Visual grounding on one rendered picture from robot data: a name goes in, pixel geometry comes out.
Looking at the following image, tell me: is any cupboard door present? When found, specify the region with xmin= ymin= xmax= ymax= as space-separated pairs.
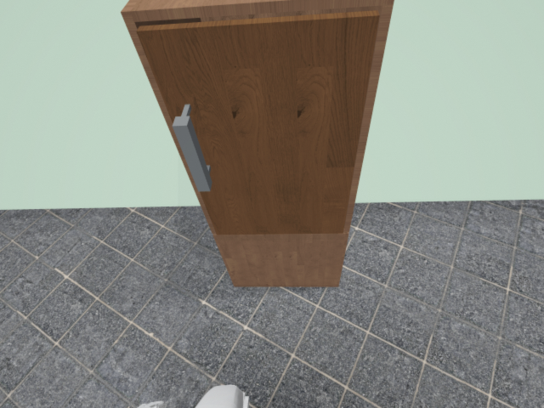
xmin=136 ymin=10 xmax=380 ymax=235

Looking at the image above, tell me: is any left robot thigh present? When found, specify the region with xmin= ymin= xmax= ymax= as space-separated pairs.
xmin=195 ymin=385 xmax=249 ymax=408

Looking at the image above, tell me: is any handle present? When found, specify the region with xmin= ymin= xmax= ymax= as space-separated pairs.
xmin=173 ymin=105 xmax=212 ymax=191

